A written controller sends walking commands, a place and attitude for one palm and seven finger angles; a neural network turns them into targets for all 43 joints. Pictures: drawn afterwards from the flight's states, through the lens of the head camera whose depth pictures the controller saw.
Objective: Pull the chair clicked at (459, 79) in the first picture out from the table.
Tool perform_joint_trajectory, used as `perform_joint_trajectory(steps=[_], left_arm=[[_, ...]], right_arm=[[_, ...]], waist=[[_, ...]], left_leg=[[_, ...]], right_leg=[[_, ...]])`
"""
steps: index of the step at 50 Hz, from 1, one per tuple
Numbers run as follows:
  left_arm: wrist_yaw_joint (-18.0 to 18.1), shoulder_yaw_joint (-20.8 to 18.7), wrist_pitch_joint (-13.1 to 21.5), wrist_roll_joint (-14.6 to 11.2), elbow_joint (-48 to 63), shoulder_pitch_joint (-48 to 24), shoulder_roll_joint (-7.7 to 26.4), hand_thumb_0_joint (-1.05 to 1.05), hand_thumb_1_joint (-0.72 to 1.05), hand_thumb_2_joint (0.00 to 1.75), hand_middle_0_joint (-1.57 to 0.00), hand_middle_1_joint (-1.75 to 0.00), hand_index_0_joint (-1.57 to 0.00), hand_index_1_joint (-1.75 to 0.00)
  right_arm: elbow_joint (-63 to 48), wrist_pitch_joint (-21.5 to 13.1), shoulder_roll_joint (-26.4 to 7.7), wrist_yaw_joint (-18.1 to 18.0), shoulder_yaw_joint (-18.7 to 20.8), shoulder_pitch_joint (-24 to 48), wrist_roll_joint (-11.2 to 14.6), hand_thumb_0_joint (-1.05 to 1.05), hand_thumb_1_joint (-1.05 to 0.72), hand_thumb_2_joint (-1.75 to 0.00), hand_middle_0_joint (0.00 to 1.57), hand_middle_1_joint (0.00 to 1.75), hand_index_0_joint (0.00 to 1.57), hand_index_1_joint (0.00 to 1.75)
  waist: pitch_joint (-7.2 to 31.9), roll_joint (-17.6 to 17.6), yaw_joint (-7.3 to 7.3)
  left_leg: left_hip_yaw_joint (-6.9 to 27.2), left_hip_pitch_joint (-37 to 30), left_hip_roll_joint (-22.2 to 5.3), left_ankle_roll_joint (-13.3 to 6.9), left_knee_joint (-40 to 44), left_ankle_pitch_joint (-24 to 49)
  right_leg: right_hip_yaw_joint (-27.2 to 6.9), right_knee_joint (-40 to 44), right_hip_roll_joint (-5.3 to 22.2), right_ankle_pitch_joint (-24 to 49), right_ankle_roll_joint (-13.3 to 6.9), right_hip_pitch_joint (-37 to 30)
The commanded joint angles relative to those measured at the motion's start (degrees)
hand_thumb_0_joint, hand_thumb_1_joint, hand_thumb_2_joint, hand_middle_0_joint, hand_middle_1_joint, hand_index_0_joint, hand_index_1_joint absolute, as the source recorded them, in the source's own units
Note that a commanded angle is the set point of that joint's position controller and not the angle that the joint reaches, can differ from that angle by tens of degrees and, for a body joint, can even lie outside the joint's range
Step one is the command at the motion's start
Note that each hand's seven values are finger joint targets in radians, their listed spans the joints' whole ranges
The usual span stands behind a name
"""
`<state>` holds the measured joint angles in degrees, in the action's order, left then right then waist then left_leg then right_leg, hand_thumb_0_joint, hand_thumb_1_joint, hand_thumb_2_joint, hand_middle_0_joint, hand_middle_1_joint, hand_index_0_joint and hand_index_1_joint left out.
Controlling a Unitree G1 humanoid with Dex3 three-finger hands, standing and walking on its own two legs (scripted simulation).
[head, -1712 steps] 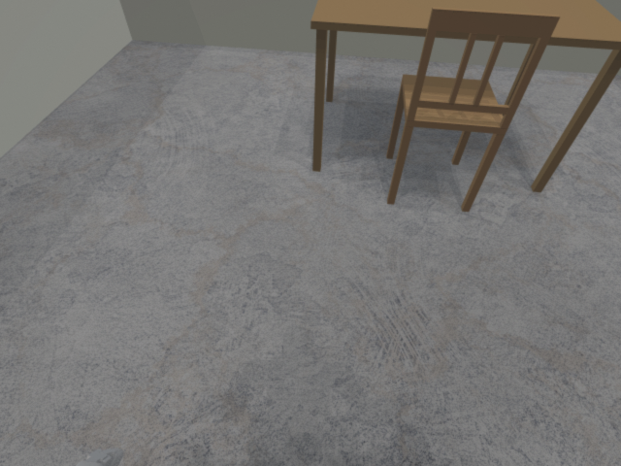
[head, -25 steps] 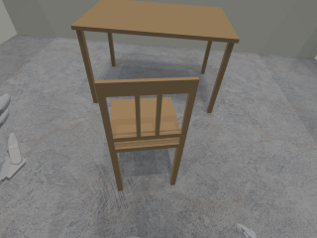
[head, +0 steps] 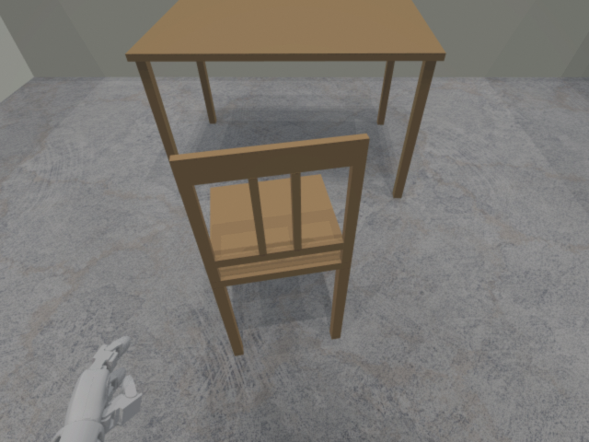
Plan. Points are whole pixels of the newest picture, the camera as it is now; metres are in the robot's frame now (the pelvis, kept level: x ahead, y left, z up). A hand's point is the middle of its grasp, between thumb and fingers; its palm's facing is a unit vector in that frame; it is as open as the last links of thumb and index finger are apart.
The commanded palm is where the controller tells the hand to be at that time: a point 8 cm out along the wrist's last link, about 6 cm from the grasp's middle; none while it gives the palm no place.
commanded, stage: let the arm hang, fingers relaxed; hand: left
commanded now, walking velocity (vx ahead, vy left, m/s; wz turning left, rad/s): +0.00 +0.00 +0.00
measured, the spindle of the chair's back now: (258, 217) +0.60 +0.12 -0.10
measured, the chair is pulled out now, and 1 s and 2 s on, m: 0.62 0.62 0.62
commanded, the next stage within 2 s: look to check the result in 0.94 s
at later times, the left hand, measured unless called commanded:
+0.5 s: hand out of the picture -0.03 +0.16 -0.15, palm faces +0.01 -0.98 -0.21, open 7.3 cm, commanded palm none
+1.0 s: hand out of the picture -0.01 +0.12 -0.16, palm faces +0.01 -0.99 -0.15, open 7.3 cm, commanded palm none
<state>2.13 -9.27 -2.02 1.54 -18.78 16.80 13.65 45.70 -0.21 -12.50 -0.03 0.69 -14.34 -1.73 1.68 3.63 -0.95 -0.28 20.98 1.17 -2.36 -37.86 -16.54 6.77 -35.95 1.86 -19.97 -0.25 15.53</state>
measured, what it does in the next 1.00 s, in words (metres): stands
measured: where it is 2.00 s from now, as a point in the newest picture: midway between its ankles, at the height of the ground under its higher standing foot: outside the picture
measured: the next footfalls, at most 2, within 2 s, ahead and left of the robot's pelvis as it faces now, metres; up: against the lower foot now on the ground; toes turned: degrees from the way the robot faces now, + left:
none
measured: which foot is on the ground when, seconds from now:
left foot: down 0.00-1.00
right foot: down 0.00-1.00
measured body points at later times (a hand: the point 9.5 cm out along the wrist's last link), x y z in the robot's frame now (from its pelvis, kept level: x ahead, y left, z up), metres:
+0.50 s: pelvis +0.01 -0.02 +0.02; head +0.02 -0.03 +0.47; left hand -0.03 +0.21 -0.14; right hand -0.01 -0.23 -0.15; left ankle +0.04 +0.09 -0.72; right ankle -0.01 -0.12 -0.72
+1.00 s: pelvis +0.01 -0.03 +0.02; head +0.02 -0.03 +0.47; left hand -0.01 +0.17 -0.14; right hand -0.04 -0.22 -0.15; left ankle +0.04 +0.09 -0.72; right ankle -0.01 -0.12 -0.72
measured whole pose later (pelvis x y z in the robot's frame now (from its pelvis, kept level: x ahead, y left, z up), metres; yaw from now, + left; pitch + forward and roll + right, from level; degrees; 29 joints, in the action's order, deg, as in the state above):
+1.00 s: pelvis +0.01 -0.03 +0.02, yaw -1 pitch -2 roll +0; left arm 2.1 1.0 -0.2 0.0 -62.1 19.1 5.9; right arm 63.6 -0.2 -5.6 -2.5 -0.6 -20.6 -1.0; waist -3.1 0.6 -0.5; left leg -0.6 12.5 -0.7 0.0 -25.9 -11.4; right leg 6.2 -24.9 -0.6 -15.0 -2.6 8.1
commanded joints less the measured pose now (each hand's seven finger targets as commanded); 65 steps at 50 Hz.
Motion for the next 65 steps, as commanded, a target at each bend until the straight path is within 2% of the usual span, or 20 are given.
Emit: perform_joint_trajectory(steps=[1,3,5,6,7,13,17,18,23,28,32,34,37,42,43,49,56,58,65], left_arm=[[-1.3,5.6,0.3,0.0,-11.6,1.5,2.8,0.00,0.90,0.90,-0.20,-0.30,-0.20,-0.30],[-1.2,6.6,0.4,-0.4,-19.6,2.2,3.8,0.00,0.90,0.90,-0.20,-0.30,-0.20,-0.30],[-1.0,7.3,1.0,-0.8,-26.2,3.5,3.5,0.00,0.90,0.90,-0.20,-0.30,-0.20,-0.30],[-0.8,6.5,1.2,-0.5,-27.8,4.7,1.3,0.00,0.90,0.90,-0.20,-0.30,-0.20,-0.30],[-0.6,6.4,1.3,-0.5,-28.9,5.2,0.8,0.00,0.90,0.90,-0.20,-0.30,-0.20,-0.30],[-0.7,8.6,1.6,-1.0,-35.7,4.1,1.0,0.00,0.90,0.90,-0.20,-0.30,-0.20,-0.30],[-0.5,9.2,1.8,-1.2,-39.0,5.1,0.7,0.00,0.90,0.90,-0.20,-0.30,-0.20,-0.30],[-0.4,9.4,1.8,-1.3,-39.5,5.3,0.7,0.00,0.90,0.90,-0.20,-0.30,-0.20,-0.30],[-0.1,9.8,1.8,-1.3,-41.8,6.6,-0.1,0.00,0.90,0.90,-0.20,-0.30,-0.20,-0.30],[0.1,9.8,1.7,-1.3,-42.5,7.0,-1.0,0.00,0.90,0.90,-0.20,-0.30,-0.20,-0.30],[0.2,9.6,1.9,-1.2,-42.7,7.6,-1.9,0.00,0.90,0.90,-0.20,-0.30,-0.20,-0.30],[0.3,9.5,1.9,-1.2,-42.5,7.6,-2.0,0.00,0.90,0.90,-0.20,-0.30,-0.20,-0.30],[0.3,9.4,2.0,-1.3,-42.6,7.9,-2.5,0.00,0.90,0.90,-0.20,-0.30,-0.20,-0.30],[0.3,9.4,2.2,-1.3,-42.4,7.9,-2.8,0.00,0.90,0.90,-0.20,-0.30,-0.20,-0.30],[0.3,9.4,2.2,-1.3,-42.5,7.7,-2.9,0.00,0.90,0.90,-0.20,-0.30,-0.20,-0.30],[0.3,9.4,2.1,-1.3,-42.5,8.0,-3.0,0.00,0.90,0.90,-0.20,-0.30,-0.20,-0.30],[0.3,9.4,2.3,-1.4,-42.5,8.0,-3.4,0.00,0.90,0.90,-0.20,-0.30,-0.20,-0.30],[0.2,9.4,2.2,-1.3,-42.6,7.9,-3.3,0.00,0.90,0.90,-0.20,-0.30,-0.20,-0.30],[0.3,9.4,2.3,-1.3,-42.5,8.1,-3.2,0.00,0.90,0.90,-0.20,-0.30,-0.20,-0.30]], right_arm=[[-2.7,-1.0,-5.3,-0.6,0.9,-0.4,-0.3,0.00,-0.90,-0.90,0.20,0.30,0.20,0.30],[0.1,-1.1,-5.4,-0.9,0.2,-0.8,0.0,0.00,-0.90,-0.90,0.20,0.30,0.20,0.30],[3.1,-1.2,-4.5,-1.2,-0.2,-2.3,0.4,0.00,-0.90,-0.90,0.20,0.30,0.20,0.30],[4.0,-1.2,-3.2,-1.5,0.0,-2.8,0.1,0.00,-0.90,-0.90,0.20,0.30,0.20,0.30],[4.6,-1.1,-1.9,-1.7,0.3,-4.0,0.0,0.00,-0.90,-0.90,0.20,0.30,0.20,0.30],[8.7,-0.4,-1.8,-1.8,0.2,-7.1,0.8,0.00,-0.90,-0.90,0.20,0.30,0.20,0.30],[11.1,-0.5,-1.8,-2.0,-0.1,-8.6,1.1,0.00,-0.90,-0.90,0.20,0.30,0.20,0.30],[11.6,-0.4,-1.7,-2.0,-0.2,-8.5,1.2,0.00,-0.90,-0.90,0.20,0.30,0.20,0.30],[13.8,-0.2,-0.6,-2.1,-0.5,-9.4,1.2,0.00,-0.90,-0.90,0.20,0.30,0.20,0.30],[15.2,-0.1,0.6,-2.1,-0.6,-10.2,1.2,0.00,-0.90,-0.90,0.20,0.30,0.20,0.30],[15.8,-0.3,1.6,-2.2,-0.6,-10.5,1.0,0.00,-0.90,-0.90,0.20,0.30,0.20,0.30],[15.9,-0.2,2.0,-2.2,-0.5,-10.9,1.0,0.00,-0.90,-0.90,0.20,0.30,0.20,0.30],[16.1,-0.3,2.5,-2.3,-0.5,-11.1,1.0,0.00,-0.90,-0.90,0.20,0.30,0.20,0.30],[16.6,-0.4,3.2,-2.4,-0.5,-11.5,1.0,0.00,-0.90,-0.90,0.20,0.30,0.20,0.30],[16.6,-0.4,3.3,-2.4,-0.6,-11.5,1.1,0.00,-0.90,-0.90,0.20,0.30,0.20,0.30],[16.8,-0.3,3.1,-2.4,-0.5,-11.7,1.0,0.00,-0.90,-0.90,0.20,0.30,0.20,0.30],[17.0,-0.6,3.0,-2.6,-0.5,-11.7,1.1,0.00,-0.90,-0.90,0.20,0.30,0.20,0.30],[17.0,-0.6,3.1,-2.6,-0.5,-11.4,1.2,0.00,-0.90,-0.90,0.20,0.30,0.20,0.30],[16.8,-0.6,2.9,-2.5,-0.4,-11.3,1.1,0.00,-0.90,-0.90,0.20,0.30,0.20,0.30]], waist=[[-4.1,-4.7,1.01],[-4.3,0.1,1.75],[-1.4,4.4,1.66],[0.1,6.9,1.65],[1.8,8.2,1.44],[-2.7,-1.6,0.66],[-3.2,-4.4,0.53],[-5.0,-3.5,0.69],[-6.7,-4.8,0.62],[-8.6,-4.6,0.65],[-8.3,-4.2,0.79],[-8.6,-5.1,0.72],[-8.4,-3.3,0.77],[-7.9,-3.0,0.73],[-8.9,-3.4,0.85],[-8.7,-3.4,0.77],[-7.0,-3.7,0.76],[-8.3,-2.9,0.84],[-7.7,-3.5,0.72]], left_leg=[[10.8,-0.1,-6.8,-1.8,12.7,13.1],[10.8,-0.7,-6.8,-1.6,15.7,11.0],[8.9,-3.4,-6.2,-1.1,16.4,10.4],[7.9,-5.4,-6.1,-1.0,16.2,10.0],[7.3,-6.8,-5.9,-0.9,15.9,10.3],[6.5,-7.9,-6.3,-0.8,16.3,8.9],[5.7,-9.1,-6.2,-0.7,15.7,11.6],[5.6,-8.4,-6.0,-0.8,15.7,10.9],[5.2,-9.0,-6.0,-0.8,16.2,9.6],[5.1,-8.0,-6.0,-0.7,17.1,6.5],[4.8,-8.0,-5.8,-0.6,16.9,6.4],[4.5,-7.2,-5.7,-0.5,16.8,5.7],[4.2,-7.7,-5.6,-0.3,16.2,6.8],[4.1,-8.0,-5.7,-0.3,15.6,8.4],[4.0,-7.6,-5.7,-0.3,15.7,8.5],[4.2,-7.7,-5.7,-0.2,15.9,6.8],[4.4,-9.0,-6.2,-0.3,16.0,9.8],[4.3,-8.8,-6.2,-0.3,16.2,9.4],[4.3,-9.3,-6.3,-0.2,16.3,9.5]], right_leg=[[-6.6,7.8,3.3,7.4,-2.8,-2.6],[-6.4,9.6,2.7,7.4,-2.3,-5.3],[-6.8,11.5,3.3,8.8,-2.3,-8.0],[-6.5,12.3,3.5,9.6,-2.6,-8.2],[-6.3,12.9,3.7,10.6,-2.8,-9.0],[-6.1,16.3,4.4,10.5,-3.3,-6.8],[-6.5,16.8,5.0,11.4,-3.1,-6.7],[-6.4,17.2,5.1,10.5,-3.2,-5.9],[-6.8,17.6,4.9,8.8,-3.3,-4.3],[-7.1,17.9,4.5,5.9,-3.3,-3.1],[-7.5,17.8,4.7,6.0,-3.3,-3.0],[-7.6,18.0,4.7,5.4,-3.4,-3.2],[-7.9,18.0,4.8,6.0,-3.6,-2.9],[-8.1,18.0,4.9,7.7,-3.8,-3.4],[-7.6,18.1,4.7,7.9,-3.7,-3.1],[-8.0,18.4,4.6,6.1,-3.8,-2.7],[-7.9,17.7,4.6,9.2,-3.7,-3.8],[-7.7,18.1,4.4,8.6,-3.6,-3.0],[-8.0,18.0,4.6,8.8,-3.6,-3.1]])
